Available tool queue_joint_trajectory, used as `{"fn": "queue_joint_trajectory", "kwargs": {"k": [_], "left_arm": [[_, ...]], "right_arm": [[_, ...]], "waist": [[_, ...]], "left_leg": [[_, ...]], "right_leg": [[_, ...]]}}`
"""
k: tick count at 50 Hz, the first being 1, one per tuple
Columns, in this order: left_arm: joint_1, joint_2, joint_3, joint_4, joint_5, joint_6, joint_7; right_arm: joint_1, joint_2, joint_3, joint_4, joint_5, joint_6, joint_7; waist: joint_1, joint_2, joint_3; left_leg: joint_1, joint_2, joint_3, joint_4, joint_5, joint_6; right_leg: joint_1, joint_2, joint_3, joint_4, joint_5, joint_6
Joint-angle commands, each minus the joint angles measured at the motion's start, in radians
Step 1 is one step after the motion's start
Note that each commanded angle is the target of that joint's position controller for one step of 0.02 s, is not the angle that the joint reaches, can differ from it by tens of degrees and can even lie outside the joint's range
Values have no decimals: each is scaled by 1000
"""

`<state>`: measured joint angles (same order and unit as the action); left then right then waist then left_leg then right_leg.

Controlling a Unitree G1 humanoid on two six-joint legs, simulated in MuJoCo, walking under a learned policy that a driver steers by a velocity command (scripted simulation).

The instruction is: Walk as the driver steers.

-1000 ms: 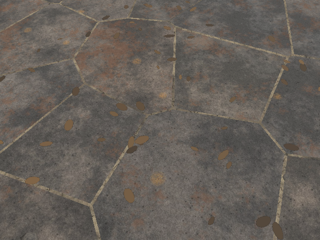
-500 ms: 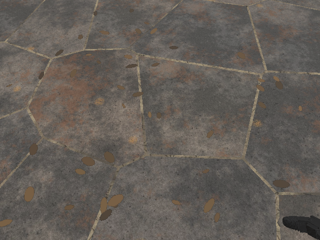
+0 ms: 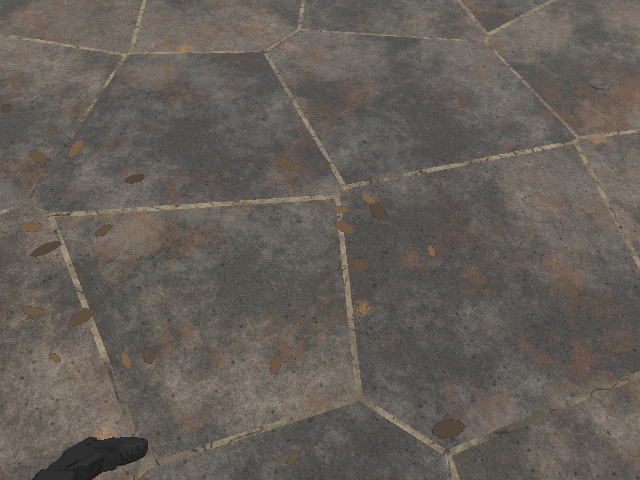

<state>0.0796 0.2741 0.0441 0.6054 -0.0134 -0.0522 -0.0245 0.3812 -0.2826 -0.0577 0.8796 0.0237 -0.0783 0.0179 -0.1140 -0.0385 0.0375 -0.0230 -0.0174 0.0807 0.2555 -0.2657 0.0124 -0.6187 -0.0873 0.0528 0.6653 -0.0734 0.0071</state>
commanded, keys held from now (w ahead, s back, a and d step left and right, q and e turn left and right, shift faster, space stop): w+q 1.00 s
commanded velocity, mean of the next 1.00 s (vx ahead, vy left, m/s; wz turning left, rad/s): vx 0.50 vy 0.00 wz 0.47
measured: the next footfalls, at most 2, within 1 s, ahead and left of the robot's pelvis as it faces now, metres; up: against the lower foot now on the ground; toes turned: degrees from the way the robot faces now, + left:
right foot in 0.10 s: +0.22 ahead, -0.14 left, +0.00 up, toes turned +2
left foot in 0.60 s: +0.44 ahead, +0.17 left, +0.00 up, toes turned +23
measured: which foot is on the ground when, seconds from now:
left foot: down 0.00-0.12, up 0.14-0.58, down 0.60-1.00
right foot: up 0.00-0.08, down 0.10-0.62, up 0.64-1.00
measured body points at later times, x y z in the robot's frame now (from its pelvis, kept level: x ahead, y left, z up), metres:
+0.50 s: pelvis +0.26 -0.01 -0.01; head +0.28 +0.01 +0.44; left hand +0.22 +0.29 -0.13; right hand +0.51 -0.20 -0.10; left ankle +0.39 +0.17 -0.70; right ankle +0.19 -0.14 -0.74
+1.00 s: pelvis +0.52 +0.12 +0.00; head +0.54 +0.15 +0.45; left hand +0.59 +0.44 -0.08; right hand +0.71 -0.11 -0.10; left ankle +0.41 +0.16 -0.74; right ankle +0.76 +0.07 -0.70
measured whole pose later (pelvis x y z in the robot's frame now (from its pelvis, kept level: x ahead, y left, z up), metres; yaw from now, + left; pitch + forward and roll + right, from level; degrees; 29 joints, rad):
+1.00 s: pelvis +0.52 +0.12 +0.00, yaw +33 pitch +2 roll +0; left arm 0.03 0.28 0.05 0.69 0.00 -0.10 -0.02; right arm 0.34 -0.29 -0.07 0.74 0.02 -0.04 -0.01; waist -0.08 -0.04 0.03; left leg -0.11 -0.10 -0.16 0.38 -0.30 0.07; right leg -0.60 -0.04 0.10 0.54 0.04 0.06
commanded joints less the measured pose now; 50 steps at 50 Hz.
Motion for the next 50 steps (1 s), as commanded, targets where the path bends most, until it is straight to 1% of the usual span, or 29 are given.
{"fn": "queue_joint_trajectory", "kwargs": {"k": [1,3,4,5,6,7,8,9,10,12,15,19,22,25,27,28,29,30,31,32,33,34,35,36,37,41,45,48,50], "left_arm": [[-91,65,15,-93,-9,-32,-14],[-26,103,34,-78,-8,-39,-13],[83,138,55,-43,-1,-39,-5],[231,189,77,-11,14,-37,7],[355,287,98,-3,41,-26,22],[375,247,87,6,37,-20,19],[321,179,65,13,24,-20,16],[264,138,51,17,13,-22,15],[203,103,40,24,12,-27,11],[126,74,36,36,21,-45,7],[105,91,50,66,28,-66,15],[130,130,64,101,26,-63,30],[172,166,77,126,14,-53,37],[203,189,88,152,-5,-35,37],[203,215,96,159,-14,-20,38],[196,230,100,159,-19,-12,40],[179,232,98,156,-25,-1,41],[200,202,84,151,-17,-1,44],[276,85,46,104,30,-13,41],[252,70,26,79,19,-50,33],[121,160,47,55,-25,-74,23],[86,153,43,42,-31,-87,23],[90,148,44,57,-5,-91,33],[109,158,52,66,14,-84,38],[123,158,55,70,19,-72,35],[76,106,42,53,30,-43,36],[-71,70,23,19,21,-50,23],[-141,87,25,-2,6,-62,7],[-141,112,33,-5,4,-71,-2]], "right_arm": [[-18,-201,-41,-50,12,0,-6],[-25,-212,-43,-41,15,10,-11],[-29,-199,-37,-40,15,12,-13],[-34,-155,-20,-52,1,8,-13],[30,-42,15,-91,-21,-5,-11],[53,-63,15,-89,3,-17,-10],[-8,-150,-14,-96,27,-15,-10],[-61,-149,-16,-110,27,-11,-10],[-84,-137,-17,-111,15,-2,-13],[-56,-102,-20,-101,7,25,-14],[-85,-65,-16,-121,4,50,-15],[-189,-43,-6,-158,-2,46,6],[-293,-38,2,-197,-4,44,26],[-356,-59,-2,-235,-4,48,40],[-350,-80,-13,-253,-6,52,44],[-303,-101,-25,-249,-6,55,43],[-178,-136,-49,-221,-2,58,39],[-6,-208,-88,-171,3,64,24],[43,-339,-118,-163,11,69,4],[32,-331,-102,-212,4,49,13],[18,-248,-77,-207,-4,31,22],[-18,-216,-68,-201,-4,20,21],[-87,-178,-57,-210,-2,18,18],[-140,-146,-46,-225,-11,17,13],[-165,-136,-41,-240,-21,18,8],[-135,-168,-51,-230,-13,11,-16],[-83,-175,-54,-209,-3,21,-32],[-33,-180,-57,-188,3,29,-36],[-19,-171,-57,-182,4,35,-39]], "waist": [[41,123,15],[101,141,-18],[163,129,-84],[234,109,-198],[239,-115,-374],[239,-219,-463],[233,-135,-294],[209,-117,-188],[177,-84,-115],[116,-99,-51],[92,-49,-13],[118,-18,15],[156,2,44],[169,2,64],[147,-16,39],[115,-31,-6],[38,-22,-77],[-37,15,-172],[25,279,-240],[31,270,-419],[-18,143,-322],[8,124,-210],[54,64,-139],[95,80,-109],[117,99,-99],[119,79,-66],[61,117,-32],[34,125,-19],[42,134,-22]], "left_leg": [[-28,259,-200,-44,348,167],[-22,266,-209,36,429,140],[-55,225,-176,162,529,114],[-180,172,-139,368,444,76],[-529,50,-69,749,27,3],[-665,10,-171,943,-330,-5],[-749,62,-198,1020,-278,0],[-762,101,-171,1011,-196,4],[-732,128,-163,973,-129,-1],[-627,161,-174,920,-42,-15],[-638,165,-181,863,46,-36],[-639,154,-154,623,247,-34],[-621,140,-104,486,293,-12],[-642,128,-75,415,220,26],[-586,85,-26,394,122,62],[-501,43,10,395,71,84],[-330,-11,42,351,84,114],[-51,-44,11,324,122,152],[281,214,-452,280,90,297],[421,355,-933,75,-143,430],[371,344,-842,11,-144,363],[248,309,-711,18,-87,328],[103,266,-598,26,21,293],[-13,231,-516,16,129,277],[-82,209,-482,-6,186,274],[-186,164,-371,-36,344,275],[-223,110,-327,-24,222,216],[-197,134,-384,10,159,205],[-139,156,-443,67,140,194]], "right_leg": [[86,47,-35,-114,17,-9],[221,68,-42,-182,-6,-38],[397,87,-58,-218,7,-65],[649,10,1,-181,28,-105],[1027,-272,352,-165,-8,-220],[1029,-360,634,-303,-166,-297],[906,-318,518,-337,-246,-263],[785,-274,384,-365,-245,-234],[666,-232,292,-408,-200,-218],[506,-188,157,-485,-95,-198],[458,-191,29,-537,51,-210],[490,-166,-119,-549,103,-189],[535,-184,-178,-549,97,-174],[638,-213,-208,-505,129,-152],[687,-220,-236,-408,354,-133],[697,-212,-253,-309,535,-119],[665,-182,-286,-127,652,-94],[522,-137,-306,123,569,-52],[104,-9,-294,510,-159,24],[-100,130,-36,705,-554,37],[-205,76,39,730,-476,12],[-222,35,28,667,-388,-11],[-165,-6,29,581,-318,-12],[-83,-33,36,507,-269,-8],[-25,-40,37,476,-240,-1],[-2,-11,5,285,-109,54],[63,47,0,-18,129,68],[105,74,13,-119,165,59],[122,79,33,-167,121,41]]}}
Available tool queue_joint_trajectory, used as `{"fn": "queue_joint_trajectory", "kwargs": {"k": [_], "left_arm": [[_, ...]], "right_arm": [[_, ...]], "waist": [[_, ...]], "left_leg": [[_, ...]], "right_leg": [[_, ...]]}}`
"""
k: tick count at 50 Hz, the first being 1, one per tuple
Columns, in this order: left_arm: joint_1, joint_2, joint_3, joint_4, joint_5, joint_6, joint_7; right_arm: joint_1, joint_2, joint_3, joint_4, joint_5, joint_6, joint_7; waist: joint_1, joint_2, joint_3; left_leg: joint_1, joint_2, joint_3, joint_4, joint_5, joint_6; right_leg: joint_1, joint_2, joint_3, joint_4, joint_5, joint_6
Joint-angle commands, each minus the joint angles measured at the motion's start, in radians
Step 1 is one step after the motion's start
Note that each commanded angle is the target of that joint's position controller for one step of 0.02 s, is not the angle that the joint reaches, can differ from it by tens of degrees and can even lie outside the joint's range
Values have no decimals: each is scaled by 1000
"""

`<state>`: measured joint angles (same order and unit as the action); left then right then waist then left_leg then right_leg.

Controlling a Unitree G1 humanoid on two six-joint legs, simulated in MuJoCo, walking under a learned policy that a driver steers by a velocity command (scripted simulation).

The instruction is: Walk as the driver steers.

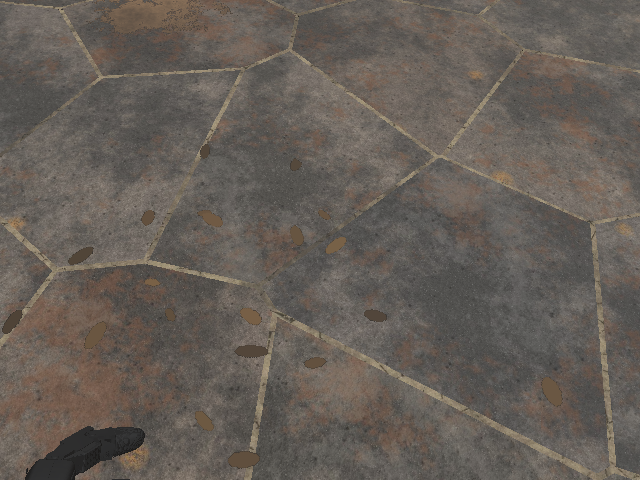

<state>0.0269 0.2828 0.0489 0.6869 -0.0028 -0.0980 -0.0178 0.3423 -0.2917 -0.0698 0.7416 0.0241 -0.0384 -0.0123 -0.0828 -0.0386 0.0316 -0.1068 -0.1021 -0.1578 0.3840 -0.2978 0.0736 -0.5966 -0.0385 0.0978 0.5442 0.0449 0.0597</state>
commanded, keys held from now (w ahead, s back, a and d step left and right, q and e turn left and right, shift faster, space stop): w+q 0.14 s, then w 0.42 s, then w+e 0.44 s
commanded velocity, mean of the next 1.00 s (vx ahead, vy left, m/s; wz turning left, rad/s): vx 0.50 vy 0.00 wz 0.08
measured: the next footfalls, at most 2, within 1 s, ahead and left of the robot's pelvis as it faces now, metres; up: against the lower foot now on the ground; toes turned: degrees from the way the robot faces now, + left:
right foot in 0.08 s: +0.23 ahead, -0.14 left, +0.00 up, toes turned +7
left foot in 0.58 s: +0.46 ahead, +0.16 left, +0.00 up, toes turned +13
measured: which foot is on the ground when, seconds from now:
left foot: down 0.00-0.10, up 0.12-0.56, down 0.58-1.00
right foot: up 0.00-0.06, down 0.08-0.60, up 0.62-1.00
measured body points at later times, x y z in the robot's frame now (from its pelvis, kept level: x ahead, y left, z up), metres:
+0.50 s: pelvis +0.27 -0.01 +0.00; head +0.30 +0.00 +0.45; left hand +0.20 +0.27 -0.13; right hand +0.54 -0.18 -0.08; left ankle +0.40 +0.16 -0.71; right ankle +0.19 -0.14 -0.74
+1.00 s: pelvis +0.53 +0.07 +0.00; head +0.55 +0.07 +0.45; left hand +0.70 +0.33 -0.11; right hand +0.57 -0.21 -0.13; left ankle +0.42 +0.16 -0.74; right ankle +0.72 -0.07 -0.69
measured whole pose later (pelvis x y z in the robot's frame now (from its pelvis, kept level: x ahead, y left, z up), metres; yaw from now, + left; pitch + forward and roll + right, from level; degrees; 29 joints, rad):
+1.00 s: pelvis +0.53 +0.07 +0.00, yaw +1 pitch +1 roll +2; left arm 0.13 0.28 0.05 0.78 -0.02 -0.03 -0.04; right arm 0.33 -0.27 -0.07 0.84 -0.01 -0.09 -0.01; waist -0.07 -0.04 0.03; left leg 0.06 -0.04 0.22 0.20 -0.28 0.03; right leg -0.67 -0.10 0.03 0.70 0.05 -0.01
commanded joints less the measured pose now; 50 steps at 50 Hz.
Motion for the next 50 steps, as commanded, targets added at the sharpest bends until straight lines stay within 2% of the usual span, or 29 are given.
{"fn": "queue_joint_trajectory", "kwargs": {"k": [1,3,4,5,6,7,8,9,10,11,12,16,20,23,25,27,28,29,30,31,32,33,34,35,36,38,41,46,50], "left_arm": [[-75,115,33,-84,-7,-29,-12],[21,134,47,-60,-8,-38,-8],[122,164,63,-38,3,-43,-1],[269,217,76,-26,17,-43,8],[338,291,93,11,24,-29,2],[311,190,73,-2,1,-25,-3],[274,131,55,-8,-1,-20,1],[231,113,45,-6,10,-15,0],[209,92,37,6,15,-12,-1],[201,82,32,14,20,-14,0],[201,75,30,23,17,-18,0],[226,124,43,63,-2,-24,1],[252,158,47,92,-13,-8,6],[318,177,49,128,-22,5,6],[339,188,50,148,-28,17,7],[332,204,54,160,-31,29,12],[316,207,53,161,-34,34,16],[327,182,41,163,-30,36,18],[325,121,13,133,1,31,18],[434,18,-17,117,-5,14,14],[368,135,12,131,-31,3,9],[293,165,24,103,-49,-2,5],[259,153,24,101,-41,0,9],[250,143,28,103,-28,7,12],[276,128,29,114,-28,21,12],[299,84,24,123,-30,47,14],[239,69,25,99,-25,61,17],[94,41,10,52,-16,51,-11],[-24,34,1,-13,-17,50,-36]], "right_arm": [[16,-163,-46,-45,2,-2,-11],[-6,-151,-44,-52,-1,4,-10],[-10,-114,-31,-60,-5,3,-7],[5,-55,-8,-79,-23,1,-4],[153,-3,9,-110,12,-9,-2],[128,-119,-10,-81,25,-8,-7],[13,-170,-25,-91,14,-4,-7],[-37,-154,-24,-99,0,-1,-9],[-72,-135,-23,-110,-11,-4,-6],[-68,-113,-21,-113,-6,-5,1],[-58,-93,-18,-110,0,-3,5],[-127,-45,3,-135,-15,-5,13],[-245,-22,21,-155,-13,-25,33],[-331,-30,22,-178,-5,-31,43],[-362,-45,17,-194,-2,-33,49],[-327,-72,6,-190,-6,-35,53],[-239,-96,-10,-164,-12,-35,50],[-96,-141,-35,-118,-17,-33,41],[88,-222,-59,-90,-30,-26,25],[93,-272,-60,-87,-35,-23,25],[86,-178,-39,-89,-27,-26,27],[28,-145,-25,-84,-22,-32,27],[-32,-117,-17,-83,-24,-37,29],[-81,-89,-11,-81,-29,-43,33],[-112,-67,-6,-78,-35,-53,34],[-130,-64,-11,-57,-37,-72,34],[-121,-84,-21,-23,-45,-82,23],[-89,-121,-29,13,-37,-74,5],[-16,-146,-40,57,-20,-46,-1]], "waist": [[23,147,-17],[79,173,-42],[129,155,-114],[182,35,-262],[109,-311,-363],[136,-192,-284],[165,-100,-160],[149,-34,-96],[136,-29,-44],[113,-56,-31],[104,-72,-29],[100,-39,-12],[138,-28,3],[168,-31,16],[161,-43,27],[120,-54,4],[61,-49,-49],[-4,-31,-139],[-73,99,-289],[0,333,-397],[-44,212,-336],[-27,187,-197],[5,135,-133],[35,135,-84],[67,148,-68],[93,134,-50],[93,98,-5],[44,75,38],[2,62,73]], "left_leg": [[-35,251,-233,-33,181,125],[-31,237,-257,47,233,100],[-66,183,-222,176,271,68],[-188,114,-134,458,117,30],[-552,-13,-18,777,-312,-35],[-674,76,-41,899,-267,-48],[-688,105,-20,916,-169,-52],[-650,134,6,894,-100,-56],[-630,154,3,844,-57,-58],[-582,174,6,806,-31,-56],[-557,179,18,770,-23,-56],[-585,197,57,578,49,-75],[-516,193,122,330,250,-79],[-474,169,150,227,290,-71],[-469,159,150,182,249,-48],[-385,134,170,138,199,-16],[-245,106,197,99,215,8],[-13,102,192,92,231,35],[294,313,-39,126,260,101],[504,521,-486,-4,46,238],[437,500,-498,-58,-71,214],[320,468,-339,-79,-32,176],[200,422,-229,-109,43,151],[106,388,-149,-145,108,139],[40,362,-80,-181,162,126],[-26,357,5,-229,254,131],[-28,352,116,-259,347,127],[9,329,269,-284,378,91],[161,373,315,-236,452,81]], "right_leg": [[118,30,-8,-55,-40,-25],[244,38,-31,-96,-98,-62],[416,6,-18,-109,-102,-98],[676,-165,150,-92,-173,-156],[962,-381,634,-198,-411,-327],[911,-383,697,-256,-655,-309],[789,-328,532,-270,-613,-264],[671,-280,404,-281,-471,-242],[585,-242,317,-300,-357,-243],[529,-211,247,-320,-284,-237],[507,-192,198,-341,-240,-241],[498,-206,101,-396,-88,-287],[491,-166,-19,-406,-8,-260],[530,-184,-36,-391,6,-248],[585,-216,-31,-367,41,-235],[623,-227,-44,-296,190,-214],[610,-203,-82,-189,336,-192],[526,-154,-110,-11,372,-164],[303,-96,-143,314,57,-122],[-31,71,-91,619,-617,-76],[-129,26,25,726,-627,-83],[-179,-16,12,726,-533,-93],[-145,-57,-5,686,-446,-89],[-112,-81,-5,639,-383,-82],[-52,-100,5,620,-336,-75],[-15,-104,6,601,-291,-59],[-87,-98,31,506,-175,-41],[-66,-74,-48,222,47,-53],[-122,-60,-100,107,-5,-89]]}}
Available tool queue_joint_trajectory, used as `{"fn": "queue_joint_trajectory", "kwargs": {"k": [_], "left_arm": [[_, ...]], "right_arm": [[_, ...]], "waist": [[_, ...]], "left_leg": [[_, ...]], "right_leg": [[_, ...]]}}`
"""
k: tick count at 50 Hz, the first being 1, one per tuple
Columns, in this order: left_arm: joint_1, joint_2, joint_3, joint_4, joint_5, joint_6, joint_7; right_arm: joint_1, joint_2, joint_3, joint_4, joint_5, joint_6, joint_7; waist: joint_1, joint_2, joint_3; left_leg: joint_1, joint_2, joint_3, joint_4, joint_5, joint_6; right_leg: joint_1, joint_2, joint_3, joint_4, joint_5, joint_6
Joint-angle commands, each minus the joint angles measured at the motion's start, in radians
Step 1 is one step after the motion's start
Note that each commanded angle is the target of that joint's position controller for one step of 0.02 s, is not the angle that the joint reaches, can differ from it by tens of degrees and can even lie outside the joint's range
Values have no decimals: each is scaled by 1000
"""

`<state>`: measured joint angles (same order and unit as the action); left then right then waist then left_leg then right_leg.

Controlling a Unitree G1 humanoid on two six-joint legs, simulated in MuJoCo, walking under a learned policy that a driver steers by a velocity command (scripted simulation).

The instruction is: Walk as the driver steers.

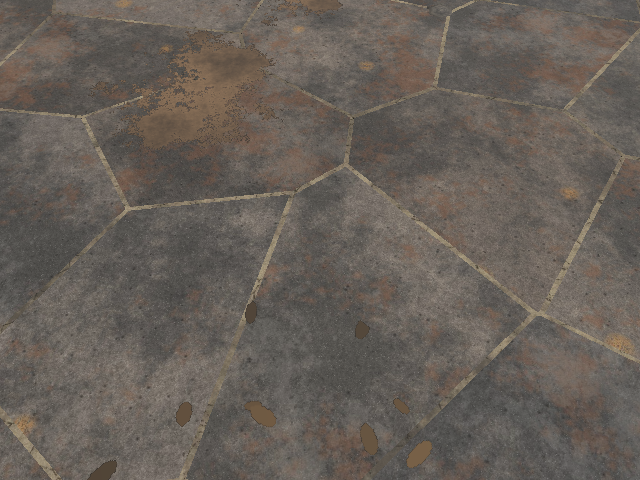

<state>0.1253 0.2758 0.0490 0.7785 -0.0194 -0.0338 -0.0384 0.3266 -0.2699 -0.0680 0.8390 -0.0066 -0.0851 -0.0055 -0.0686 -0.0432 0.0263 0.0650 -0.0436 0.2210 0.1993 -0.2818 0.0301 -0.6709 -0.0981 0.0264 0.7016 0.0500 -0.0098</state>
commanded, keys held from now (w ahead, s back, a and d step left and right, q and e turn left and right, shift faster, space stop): w+e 0.88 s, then w+q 0.12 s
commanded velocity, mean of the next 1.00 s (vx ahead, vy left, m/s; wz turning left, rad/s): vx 0.50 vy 0.00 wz -0.54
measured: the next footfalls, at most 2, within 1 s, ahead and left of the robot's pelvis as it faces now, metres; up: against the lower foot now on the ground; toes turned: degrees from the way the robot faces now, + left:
right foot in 0.14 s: +0.24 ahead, -0.12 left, +0.00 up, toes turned -7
left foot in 0.60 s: +0.57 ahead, +0.02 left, +0.00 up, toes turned -25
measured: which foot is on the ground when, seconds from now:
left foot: down 0.00-0.12, up 0.14-0.58, down 0.60-1.00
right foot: up 0.00-0.12, down 0.14-0.62, up 0.64-1.00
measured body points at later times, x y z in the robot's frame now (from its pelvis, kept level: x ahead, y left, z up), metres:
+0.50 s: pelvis +0.29 -0.05 +0.00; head +0.33 -0.07 +0.45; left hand +0.43 +0.22 -0.10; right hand +0.44 -0.34 -0.08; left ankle +0.52 +0.07 -0.69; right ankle +0.20 -0.12 -0.74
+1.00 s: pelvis +0.55 -0.12 +0.00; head +0.58 -0.14 +0.45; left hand +0.87 -0.04 -0.08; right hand +0.40 -0.36 -0.12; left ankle +0.53 +0.03 -0.74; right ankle +0.61 -0.34 -0.70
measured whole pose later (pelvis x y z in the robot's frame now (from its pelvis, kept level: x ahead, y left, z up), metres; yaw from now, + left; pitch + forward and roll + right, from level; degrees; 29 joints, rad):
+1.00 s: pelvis +0.55 -0.12 +0.00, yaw -34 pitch +1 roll +2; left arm 0.11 0.28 0.06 0.62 -0.02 -0.03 -0.03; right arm 0.34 -0.29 -0.07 0.86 0.02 -0.08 0.01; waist -0.10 -0.04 0.04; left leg 0.02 0.00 0.16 0.24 -0.28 0.00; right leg -0.65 -0.09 0.04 0.70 -0.05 -0.01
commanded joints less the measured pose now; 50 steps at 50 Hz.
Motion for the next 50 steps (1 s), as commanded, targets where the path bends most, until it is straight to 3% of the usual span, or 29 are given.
{"fn": "queue_joint_trajectory", "kwargs": {"k": [1,4,5,6,7,8,9,10,11,12,13,16,18,21,23,26,28,29,30,31,32,33,35,36,38,42,45,47,50], "left_arm": [[-137,44,2,-120,0,-15,-22],[-85,85,24,-140,-3,-8,-33],[6,116,42,-124,-5,-5,-30],[160,167,73,-88,-7,-4,-19],[306,255,106,-58,-7,9,4],[262,339,113,-72,-12,0,8],[294,252,89,-92,-4,-11,5],[255,205,76,-87,3,-23,5],[192,177,68,-95,-2,-29,6],[129,143,58,-108,-1,-30,9],[97,124,50,-127,13,-31,15],[96,147,56,-132,10,-34,29],[122,175,64,-123,6,-32,42],[166,182,67,-110,-1,-21,52],[207,186,69,-95,-5,-15,54],[230,172,67,-86,-9,-7,59],[212,170,69,-91,-4,-2,61],[199,148,62,-97,-1,-1,59],[196,95,41,-112,8,-4,54],[316,32,23,-130,-8,-12,55],[344,81,21,-141,-18,-17,55],[271,164,43,-134,-23,-13,55],[151,168,50,-160,0,-4,53],[149,151,53,-163,0,0,49],[167,108,47,-163,-11,13,41],[102,77,36,-197,-2,19,38],[32,53,24,-208,0,7,23],[-44,26,10,-227,3,-6,12],[-126,38,8,-255,3,-21,-2]], "right_arm": [[7,-174,-44,-34,15,10,-9],[-15,-212,-54,-38,22,36,-21],[-25,-223,-56,-43,23,46,-26],[-45,-223,-53,-49,28,51,-30],[-27,-186,-37,-67,8,41,-33],[73,-35,10,-117,-19,8,-11],[-50,-121,-2,-128,21,-35,6],[-143,-158,-12,-159,54,-56,13],[-150,-147,-8,-157,41,-65,7],[-148,-152,-15,-145,13,-63,0],[-127,-158,-21,-141,3,-52,1],[-119,-121,-15,-149,-9,-20,0],[-195,-96,-4,-176,-11,-13,-2],[-310,-68,10,-202,-4,-20,8],[-362,-82,8,-219,10,-26,17],[-369,-124,-7,-227,16,-37,28],[-308,-146,-19,-214,17,-48,30],[-221,-164,-32,-191,12,-52,24],[-94,-204,-46,-176,-6,-57,17],[30,-284,-67,-156,-22,-47,12],[56,-250,-61,-139,3,-36,22],[3,-171,-40,-154,10,-31,18],[-92,-123,-21,-156,-2,-18,13],[-115,-101,-14,-149,-7,-19,11],[-128,-93,-13,-134,-2,-27,10],[-107,-143,-31,-100,-1,-34,8],[-90,-157,-32,-79,4,-25,7],[-45,-169,-30,-51,17,-17,12],[9,-203,-35,-14,42,2,18]], "waist": [[-11,71,78],[49,126,3],[103,138,-52],[191,122,-131],[242,7,-223],[107,-215,-310],[194,-85,-385],[198,-45,-236],[147,34,-151],[108,49,-95],[74,25,-81],[48,18,-57],[69,9,-29],[120,-26,-22],[143,-37,-22],[132,-54,-27],[92,-84,-36],[44,-81,-74],[-16,-28,-191],[1,212,-345],[6,362,-360],[-12,235,-222],[10,123,-55],[35,142,-29],[53,173,-15],[48,120,-1],[21,100,8],[-2,86,33],[-12,94,67]], "left_leg": [[27,325,-55,-24,489,119],[82,329,-16,157,942,86],[69,319,-5,294,1061,72],[-22,285,16,500,1025,41],[-273,236,15,808,672,-5],[-728,11,-114,1139,-292,-68],[-839,19,-318,1216,-308,-46],[-901,68,-319,1176,-208,-20],[-860,112,-315,1082,-124,-12],[-794,139,-309,996,-82,-22],[-724,156,-316,960,-49,-32],[-669,151,-284,832,5,-82],[-664,131,-267,681,125,-106],[-578,76,-256,441,333,-111],[-544,53,-265,370,382,-107],[-534,50,-307,297,317,-78],[-463,49,-301,276,234,-43],[-339,49,-284,239,235,-15],[-111,157,-373,261,204,41],[265,386,-751,228,21,186],[306,475,-1042,118,-236,227],[190,440,-933,88,-342,186],[-64,359,-665,56,-108,143],[-134,325,-578,34,-17,133],[-198,291,-455,-10,80,135],[-170,311,-322,-52,241,167],[-157,282,-216,-55,316,150],[-161,272,-189,-62,319,151],[-93,306,-225,-41,362,157]], "right_leg": [[-53,8,-45,-65,-51,-32],[90,92,-129,-70,-203,-87],[209,133,-151,-70,-243,-112],[438,170,-143,-141,-191,-151],[745,48,75,-170,-179,-211],[1062,-198,655,-265,-331,-414],[1097,-231,788,-392,-414,-418],[990,-202,634,-414,-338,-365],[839,-156,514,-412,-236,-328],[707,-115,420,-424,-128,-305],[620,-90,373,-445,-49,-301],[485,-56,290,-480,77,-303],[430,-19,236,-485,80,-278],[389,33,199,-461,-27,-221],[407,15,242,-444,-92,-207],[506,-27,338,-358,-147,-189],[534,-40,384,-291,-118,-170],[518,-3,369,-212,-72,-145],[439,53,312,3,-114,-110],[113,198,169,353,-406,-30],[-78,166,152,537,-652,-14],[-134,108,164,615,-566,-8],[-94,44,110,570,-434,-4],[-52,14,111,529,-398,-6],[-4,-7,85,486,-365,-2],[-64,-25,77,344,-242,23],[-19,-13,46,159,-96,17],[33,12,7,32,-58,5],[51,28,-31,-87,-104,-13]]}}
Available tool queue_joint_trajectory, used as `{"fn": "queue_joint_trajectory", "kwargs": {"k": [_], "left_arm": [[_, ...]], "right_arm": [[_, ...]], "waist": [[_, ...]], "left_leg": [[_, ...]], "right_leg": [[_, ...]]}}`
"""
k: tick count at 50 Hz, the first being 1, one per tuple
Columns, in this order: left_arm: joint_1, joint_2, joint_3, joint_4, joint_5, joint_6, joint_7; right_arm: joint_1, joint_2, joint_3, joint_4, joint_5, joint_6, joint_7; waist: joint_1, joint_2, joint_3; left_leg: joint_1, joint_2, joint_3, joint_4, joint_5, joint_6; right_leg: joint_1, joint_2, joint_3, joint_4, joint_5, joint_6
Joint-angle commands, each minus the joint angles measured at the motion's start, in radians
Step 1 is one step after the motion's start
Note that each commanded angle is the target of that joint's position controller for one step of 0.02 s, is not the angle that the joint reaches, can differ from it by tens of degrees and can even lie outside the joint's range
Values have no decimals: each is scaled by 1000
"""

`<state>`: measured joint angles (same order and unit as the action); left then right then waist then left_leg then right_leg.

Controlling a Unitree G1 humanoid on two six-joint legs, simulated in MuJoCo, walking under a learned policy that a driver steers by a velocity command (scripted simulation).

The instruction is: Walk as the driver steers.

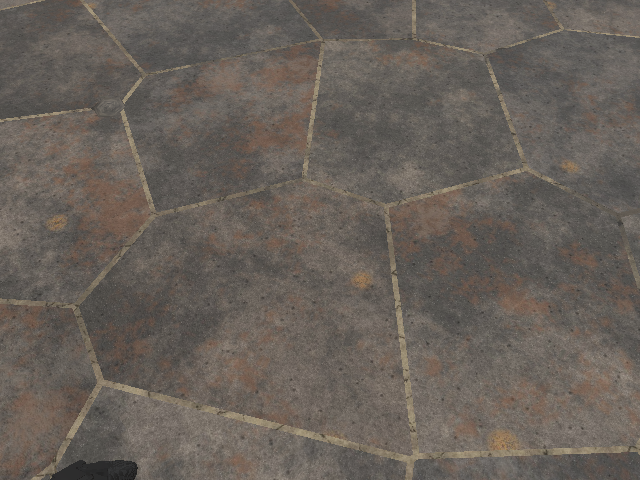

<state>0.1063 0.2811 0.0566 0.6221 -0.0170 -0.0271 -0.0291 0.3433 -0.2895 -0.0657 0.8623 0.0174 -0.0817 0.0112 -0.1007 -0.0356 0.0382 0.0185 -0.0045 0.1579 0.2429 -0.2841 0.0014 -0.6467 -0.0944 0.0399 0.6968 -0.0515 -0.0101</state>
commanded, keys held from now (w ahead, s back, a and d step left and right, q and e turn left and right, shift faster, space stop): w+q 1.00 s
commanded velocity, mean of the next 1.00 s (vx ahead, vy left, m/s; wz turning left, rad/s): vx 0.50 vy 0.00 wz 0.43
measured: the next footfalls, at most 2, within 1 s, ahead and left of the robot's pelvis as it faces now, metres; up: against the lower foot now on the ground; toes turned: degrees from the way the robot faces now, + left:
right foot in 0.10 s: +0.23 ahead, -0.14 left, +0.00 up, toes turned +0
left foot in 0.62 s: +0.47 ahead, +0.16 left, +0.00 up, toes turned +21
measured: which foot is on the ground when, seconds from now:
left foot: down 0.00-0.12, up 0.14-0.60, down 0.62-1.00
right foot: up 0.00-0.08, down 0.10-0.60, up 0.62-1.00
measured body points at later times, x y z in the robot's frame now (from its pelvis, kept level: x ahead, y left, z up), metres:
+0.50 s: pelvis +0.28 -0.02 +0.00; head +0.30 +0.00 +0.45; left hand +0.25 +0.27 -0.13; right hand +0.50 -0.22 -0.10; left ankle +0.41 +0.16 -0.70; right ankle +0.19 -0.14 -0.74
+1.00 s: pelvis +0.54 +0.10 +0.00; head +0.57 +0.13 +0.45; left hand +0.63 +0.43 -0.08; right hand +0.73 -0.13 -0.10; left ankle +0.44 +0.14 -0.74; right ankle +0.79 +0.05 -0.70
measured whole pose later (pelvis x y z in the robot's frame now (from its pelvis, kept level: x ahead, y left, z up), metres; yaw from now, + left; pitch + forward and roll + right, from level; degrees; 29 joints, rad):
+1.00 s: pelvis +0.54 +0.10 +0.00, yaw +31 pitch +2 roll +0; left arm 0.02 0.28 0.05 0.70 0.00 -0.10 -0.02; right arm 0.34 -0.29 -0.07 0.75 0.02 -0.04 -0.01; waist -0.08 -0.04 0.03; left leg -0.10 -0.11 -0.16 0.37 -0.29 0.08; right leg -0.60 -0.04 0.10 0.54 0.05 0.06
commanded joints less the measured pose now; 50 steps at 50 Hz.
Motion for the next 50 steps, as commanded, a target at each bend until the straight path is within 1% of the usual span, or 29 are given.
{"fn": "queue_joint_trajectory", "kwargs": {"k": [1,3,4,5,6,7,8,9,10,12,14,16,21,26,28,29,30,31,32,33,34,35,36,37,40,42,45,48,50], "left_arm": [[-117,47,4,-105,0,-32,-15],[-52,90,23,-91,2,-39,-15],[76,126,45,-52,7,-41,-9],[232,183,71,-8,15,-38,4],[364,295,93,4,42,-31,23],[370,255,80,4,38,-29,23],[313,188,57,8,31,-31,20],[255,148,44,16,19,-35,19],[193,108,32,25,16,-41,15],[112,72,27,33,25,-62,11],[87,73,33,53,30,-82,14],[91,85,40,75,37,-89,23],[133,135,56,115,29,-80,43],[184,175,75,158,-2,-49,47],[171,206,83,159,-10,-33,50],[158,216,84,156,-14,-23,52],[146,206,77,152,-18,-16,53],[173,159,58,135,8,-24,56],[267,12,12,83,39,-52,44],[144,104,22,74,-3,-89,32],[59,143,33,49,-36,-109,26],[50,131,28,53,-20,-119,34],[54,136,35,66,10,-119,41],[75,142,41,72,20,-109,41],[76,108,36,67,32,-79,39],[6,84,26,44,33,-71,39],[-103,56,12,18,27,-76,28],[-177,71,13,-5,11,-86,14],[-183,96,20,-10,9,-95,5]], "right_arm": [[1,-195,-39,-28,21,5,2],[-5,-217,-42,-14,25,17,-2],[-18,-212,-37,-9,28,20,-4],[-13,-171,-20,-13,16,15,-6],[51,-54,19,-55,-14,0,1],[71,-58,23,-40,3,-15,3],[-4,-154,-9,-53,35,-18,5],[-60,-147,-9,-73,38,-16,5],[-82,-133,-10,-72,24,-8,0],[-32,-100,-14,-52,15,23,-5],[-28,-61,-10,-51,16,46,-7],[-68,-54,-11,-70,11,54,-9],[-221,-23,7,-122,2,45,23],[-322,-48,4,-186,1,49,49],[-280,-78,-13,-195,1,54,52],[-190,-107,-31,-179,5,57,50],[-34,-159,-63,-140,10,59,40],[107,-259,-100,-108,14,70,18],[52,-353,-107,-127,15,58,16],[71,-260,-80,-158,9,40,25],[38,-206,-65,-151,1,24,28],[-18,-177,-56,-158,5,16,26],[-83,-139,-45,-170,3,16,22],[-118,-117,-36,-189,-11,15,15],[-111,-136,-40,-196,-8,11,-1],[-82,-161,-48,-187,-3,12,-15],[-46,-164,-49,-178,3,22,-26],[5,-167,-52,-159,8,31,-29],[24,-156,-50,-153,10,38,-32]], "waist": [[28,95,55],[89,124,6],[168,119,-75],[239,110,-191],[240,-106,-380],[237,-197,-506],[240,-114,-342],[209,-105,-212],[174,-73,-132],[108,-102,-72],[82,-65,-39],[79,-39,-9],[128,-7,38],[149,-3,67],[109,-31,12],[54,-37,-45],[-31,-16,-127],[-73,114,-213],[67,342,-304],[-18,190,-377],[-22,143,-236],[20,66,-162],[61,52,-113],[94,75,-104],[113,68,-82],[95,68,-52],[51,106,-32],[20,120,-22],[24,127,-26]], "left_leg": [[-15,281,-176,-61,406,181],[15,283,-180,43,603,156],[-23,245,-143,189,722,128],[-167,194,-115,393,636,88],[-540,70,-83,794,159,15],[-673,-6,-232,998,-311,0],[-763,49,-273,1065,-270,7],[-790,93,-240,1041,-191,13],[-760,124,-232,991,-116,10],[-643,158,-243,938,-11,-3],[-633,158,-246,916,38,-17],[-681,158,-261,845,112,-27],[-664,134,-192,541,331,-9],[-694,108,-134,416,225,52],[-589,45,-72,413,122,91],[-467,-2,-40,406,87,117],[-240,-57,-30,348,130,154],[47,54,-247,314,149,213],[326,285,-844,173,-66,412],[357,330,-993,30,-180,411],[268,311,-860,16,-115,362],[131,270,-743,29,-11,327],[-2,229,-639,29,110,303],[-84,203,-585,12,196,295],[-193,170,-492,-20,356,300],[-231,141,-441,-27,377,282],[-272,87,-396,-14,279,230],[-253,107,-449,15,201,214],[-185,130,-508,74,179,204]], "right_leg": [[40,34,-47,-113,-38,-21],[176,73,-63,-179,-85,-47],[377,101,-87,-230,-36,-73],[657,53,-42,-190,8,-103],[1069,-247,339,-164,-8,-229],[1092,-356,639,-318,-106,-306],[965,-315,509,-351,-166,-262],[832,-271,367,-376,-167,-229],[703,-226,271,-421,-144,-207],[539,-180,139,-506,-87,-184],[484,-180,54,-555,7,-191],[490,-177,-22,-572,66,-188],[534,-162,-174,-589,89,-159],[705,-213,-226,-510,199,-130],[743,-209,-253,-376,523,-107],[735,-193,-271,-233,666,-90],[656,-150,-298,-17,671,-55],[413,-98,-303,304,333,2],[-13,122,-154,631,-543,64],[-118,115,50,705,-548,40],[-192,71,47,677,-450,11],[-155,24,49,595,-364,-3],[-83,-5,49,506,-312,1],[-9,-24,59,463,-274,5],[41,-14,29,335,-215,46],[30,6,16,194,-102,74],[99,55,7,-43,97,83],[147,86,16,-151,156,77],[151,91,40,-201,115,60]]}}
